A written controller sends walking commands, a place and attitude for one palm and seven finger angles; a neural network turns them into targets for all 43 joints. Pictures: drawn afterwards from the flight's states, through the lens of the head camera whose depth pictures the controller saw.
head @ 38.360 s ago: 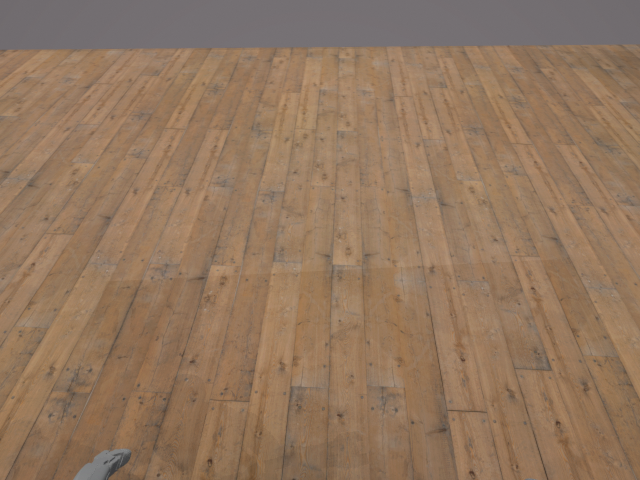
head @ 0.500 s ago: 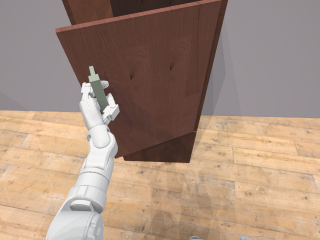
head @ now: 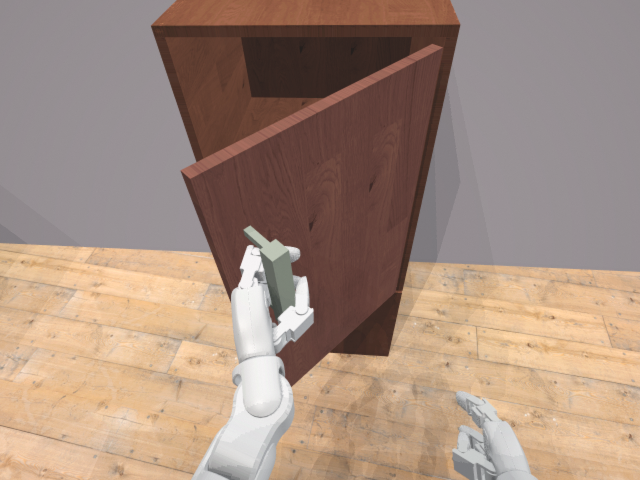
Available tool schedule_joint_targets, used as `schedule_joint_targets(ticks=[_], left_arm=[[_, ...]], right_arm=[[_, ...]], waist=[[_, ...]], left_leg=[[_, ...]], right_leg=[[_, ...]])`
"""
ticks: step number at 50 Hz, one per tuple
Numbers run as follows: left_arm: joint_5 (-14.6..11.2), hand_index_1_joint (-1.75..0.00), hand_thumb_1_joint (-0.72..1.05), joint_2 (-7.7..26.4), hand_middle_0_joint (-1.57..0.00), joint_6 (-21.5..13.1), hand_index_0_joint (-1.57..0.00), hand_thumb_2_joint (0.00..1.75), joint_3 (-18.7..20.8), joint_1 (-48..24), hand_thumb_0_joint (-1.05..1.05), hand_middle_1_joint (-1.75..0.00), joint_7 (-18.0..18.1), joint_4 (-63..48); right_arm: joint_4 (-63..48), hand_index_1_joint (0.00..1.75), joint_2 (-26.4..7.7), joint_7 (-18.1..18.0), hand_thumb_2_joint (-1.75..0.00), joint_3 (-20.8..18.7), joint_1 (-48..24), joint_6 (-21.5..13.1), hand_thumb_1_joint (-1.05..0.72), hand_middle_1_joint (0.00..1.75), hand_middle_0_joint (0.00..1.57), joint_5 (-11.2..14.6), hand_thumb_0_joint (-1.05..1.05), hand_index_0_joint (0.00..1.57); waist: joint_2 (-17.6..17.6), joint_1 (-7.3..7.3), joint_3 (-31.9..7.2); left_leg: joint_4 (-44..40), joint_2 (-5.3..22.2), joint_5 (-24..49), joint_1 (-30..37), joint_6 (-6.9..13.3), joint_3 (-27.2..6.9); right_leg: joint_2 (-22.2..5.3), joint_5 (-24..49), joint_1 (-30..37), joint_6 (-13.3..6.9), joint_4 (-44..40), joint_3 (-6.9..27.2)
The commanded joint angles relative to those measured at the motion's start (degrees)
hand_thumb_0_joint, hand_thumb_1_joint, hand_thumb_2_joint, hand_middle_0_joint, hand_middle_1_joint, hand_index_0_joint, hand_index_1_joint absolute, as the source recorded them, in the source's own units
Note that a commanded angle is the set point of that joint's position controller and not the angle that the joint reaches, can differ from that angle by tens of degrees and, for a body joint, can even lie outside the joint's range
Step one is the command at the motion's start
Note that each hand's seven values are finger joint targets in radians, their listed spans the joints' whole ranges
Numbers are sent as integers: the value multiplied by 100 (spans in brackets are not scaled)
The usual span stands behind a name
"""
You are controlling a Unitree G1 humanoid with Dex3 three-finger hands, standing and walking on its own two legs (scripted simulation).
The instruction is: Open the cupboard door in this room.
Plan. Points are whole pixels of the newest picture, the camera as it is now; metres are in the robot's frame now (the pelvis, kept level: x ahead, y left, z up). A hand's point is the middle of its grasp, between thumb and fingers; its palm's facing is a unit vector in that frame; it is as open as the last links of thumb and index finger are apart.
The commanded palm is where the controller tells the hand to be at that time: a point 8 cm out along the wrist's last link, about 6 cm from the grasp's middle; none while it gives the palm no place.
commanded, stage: open thumb and fingers to let go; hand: left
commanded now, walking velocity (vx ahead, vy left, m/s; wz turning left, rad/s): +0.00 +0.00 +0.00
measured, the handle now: (270, 279) +0.34 +0.08 +0.09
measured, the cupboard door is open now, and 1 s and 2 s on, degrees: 48 45 48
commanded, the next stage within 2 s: slide the hand sideways off the handle in 0.86 s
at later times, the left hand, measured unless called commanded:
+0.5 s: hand (287, 294) +0.32 +0.06 +0.08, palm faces +0.33 -0.94 -0.04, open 11.5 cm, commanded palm +0.27 +0.09 +0.08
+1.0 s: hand (289, 300) +0.31 +0.05 +0.09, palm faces +0.28 -0.96 -0.04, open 15.1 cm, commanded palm +0.27 +0.09 +0.08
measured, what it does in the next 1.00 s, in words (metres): stands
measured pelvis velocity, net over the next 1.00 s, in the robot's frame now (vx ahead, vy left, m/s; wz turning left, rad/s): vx -0.02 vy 0.01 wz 0.03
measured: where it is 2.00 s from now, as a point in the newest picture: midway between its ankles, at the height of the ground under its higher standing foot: outside the picture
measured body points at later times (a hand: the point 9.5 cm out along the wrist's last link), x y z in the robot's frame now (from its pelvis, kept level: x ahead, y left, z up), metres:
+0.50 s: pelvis +0.00 +0.00 +0.00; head +0.02 -0.02 +0.44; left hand +0.30 +0.10 +0.09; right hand +0.16 -0.22 -0.12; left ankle -0.02 +0.14 -0.72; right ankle +0.01 -0.10 -0.72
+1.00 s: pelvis -0.02 +0.01 +0.00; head -0.01 -0.01 +0.45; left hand +0.29 +0.10 +0.09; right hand +0.17 -0.20 -0.10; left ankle -0.02 +0.14 -0.72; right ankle +0.01 -0.10 -0.72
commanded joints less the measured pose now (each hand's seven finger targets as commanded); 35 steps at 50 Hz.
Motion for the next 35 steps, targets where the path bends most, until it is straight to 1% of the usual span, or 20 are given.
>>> schedule_joint_targets(ticks=[1,2,3,9,10,11,12,13,15,16,17,20,22,23,24,26,31,32,34,35], left_arm=[[2,-135,90,-903,-40,-16,-40,90,289,-1771,0,-135,429,-1339],[-12,-135,90,-774,-40,25,-40,90,403,-2256,0,-135,483,-1260],[-12,-134,83,-833,-40,83,-40,87,405,-2320,0,-134,504,-1077],[87,-130,41,-1088,-36,171,-36,69,151,-2031,0,-130,307,-982],[128,-129,34,-1119,-36,154,-36,66,71,-2121,0,-129,267,-1022],[122,-128,27,-1182,-35,141,-35,63,14,-2026,0,-128,224,-1087],[106,-127,20,-1211,-35,152,-35,60,-24,-1824,0,-127,166,-1007],[71,-127,13,-1108,-35,137,-35,57,71,-1803,0,-127,132,-1082],[43,-125,-1,-1024,-33,105,-33,51,77,-1840,0,-125,77,-1316],[44,-124,-8,-1030,-33,106,-33,48,73,-1842,0,-124,75,-1316],[42,-124,-15,-1071,-32,122,-32,45,14,-1886,0,-124,71,-1240],[55,-122,-36,-922,-31,89,-31,36,166,-2034,0,-122,122,-1101],[64,-120,-50,-814,-30,51,-30,30,250,-1992,0,-120,136,-1149],[38,-120,-50,-858,-30,38,-30,30,251,-1882,0,-120,130,-1135],[32,-120,-50,-859,-30,28,-30,30,248,-1926,0,-120,129,-1058],[72,-110,-50,-856,-28,-28,-28,30,252,-2083,0,-110,162,-1084],[113,-85,-50,-917,-24,-81,-24,30,218,-1994,0,-85,241,-1055],[127,-80,-50,-847,-23,-71,-23,30,273,-1971,0,-80,244,-969],[126,-70,-50,-856,-22,-73,-22,30,255,-2147,0,-70,271,-949],[110,-65,-50,-920,-21,-67,-21,30,233,-2212,0,-65,289,-874]], right_arm=[[-741,30,-414,-76,-90,-54,-719,-91,-90,30,20,27,0,20],[-652,30,-417,-120,-90,-29,-771,-32,-90,30,20,42,0,20],[-629,30,-394,-143,-90,-26,-801,3,-90,30,20,19,0,20],[-699,30,-386,-135,-90,-43,-648,191,-90,30,20,-2,0,20],[-689,30,-387,-138,-90,-58,-611,204,-90,30,20,-13,0,20],[-728,30,-385,-126,-90,-64,-557,207,-90,30,20,-14,0,20],[-755,30,-401,-125,-90,-59,-529,213,-90,30,20,-2,0,20],[-768,30,-407,-131,-90,-60,-527,223,-90,30,20,1,0,20],[-824,30,-405,-156,-90,-59,-549,243,-90,30,20,22,0,20],[-830,30,-400,-169,-90,-61,-568,238,-90,30,20,29,0,20],[-820,30,-409,-171,-90,-39,-583,230,-90,30,20,44,0,20],[-768,30,-421,-204,-90,-33,-572,182,-90,30,20,25,0,20],[-770,30,-438,-231,-90,-48,-579,151,-90,30,20,22,0,20],[-779,30,-430,-235,-90,-48,-572,138,-90,30,20,19,0,20],[-764,30,-434,-240,-90,-41,-563,123,-90,30,20,24,0,20],[-721,30,-441,-245,-90,-59,-524,83,-90,30,20,4,0,20],[-731,30,-450,-215,-90,-88,-494,17,-90,30,20,2,0,20],[-713,30,-458,-218,-90,-88,-495,27,-90,30,20,9,0,20],[-707,30,-457,-230,-90,-78,-541,32,-90,30,20,23,0,20],[-691,30,-460,-232,-90,-76,-538,13,-90,30,20,11,0,20]], waist=[[-694,89,-936],[-696,15,-831],[-687,46,-862],[-711,84,-1505],[-703,26,-1529],[-739,59,-1625],[-858,55,-1538],[-879,61,-1562],[-852,75,-1634],[-865,66,-1587],[-723,57,-1401],[-912,29,-1285],[-906,88,-1378],[-890,135,-1439],[-925,104,-1352],[-855,84,-1398],[-720,121,-1454],[-756,149,-1401],[-697,93,-1285],[-794,58,-1243]], left_leg=[[-240,-317,1155,102,193,71],[-228,-310,1109,88,202,22],[-202,-327,1124,82,200,25],[-146,-314,1656,130,172,-8],[-108,-294,1752,164,178,-5],[-95,-293,1822,158,174,-24],[-104,-277,1906,117,178,-49],[-110,-272,1900,110,172,-40],[-107,-289,1872,101,176,-34],[-104,-287,1822,77,180,-29],[-116,-292,1769,49,182,-56],[-117,-302,1488,-33,198,-65],[-142,-306,1467,-52,201,-57],[-155,-322,1443,-67,199,-43],[-150,-326,1389,-100,202,-42],[-136,-321,1387,-78,207,-27],[-154,-309,1369,-85,197,-2],[-173,-304,1390,-109,191,-19],[-185,-315,1244,-124,195,-9],[-175,-317,1179,-115,207,-2]], right_leg=[[-67,1012,722,38,-818,120],[-75,912,636,41,-859,128],[-83,972,619,52,-822,151],[-79,1975,905,44,-406,57],[-82,2122,895,44,-367,49],[-83,2275,966,51,-321,51],[-59,2382,982,44,-304,19],[-86,2483,1027,75,-316,40],[-101,2511,1127,74,-341,91],[-101,2407,1098,69,-361,82],[-94,2277,992,54,-387,87],[-109,1820,852,78,-492,123],[-111,1716,923,65,-526,165],[-110,1664,959,59,-517,159],[-117,1609,907,70,-539,173],[-109,1522,872,58,-537,171],[-77,1377,839,20,-494,119],[-72,1382,861,10,-514,118],[-83,1161,763,15,-570,144],[-80,1055,709,32,-615,144]])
